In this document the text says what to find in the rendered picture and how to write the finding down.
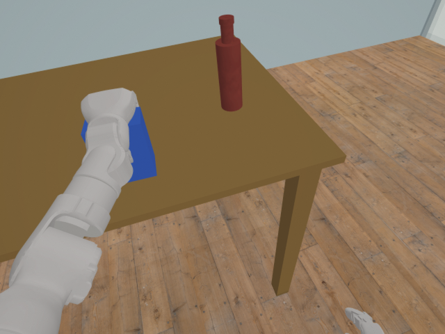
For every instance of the left robot hand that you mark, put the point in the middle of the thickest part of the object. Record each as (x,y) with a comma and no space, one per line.
(119,101)

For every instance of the table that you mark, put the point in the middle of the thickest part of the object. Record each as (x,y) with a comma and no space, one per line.
(202,152)

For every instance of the sponge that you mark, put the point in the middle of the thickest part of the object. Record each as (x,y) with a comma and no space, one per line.
(144,164)

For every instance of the left robot forearm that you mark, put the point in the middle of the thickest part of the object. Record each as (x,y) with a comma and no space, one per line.
(84,208)

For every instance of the right robot hand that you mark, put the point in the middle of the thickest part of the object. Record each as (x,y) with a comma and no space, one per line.
(363,322)

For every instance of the robot left upper arm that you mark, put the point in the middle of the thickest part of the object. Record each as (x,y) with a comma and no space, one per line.
(59,270)

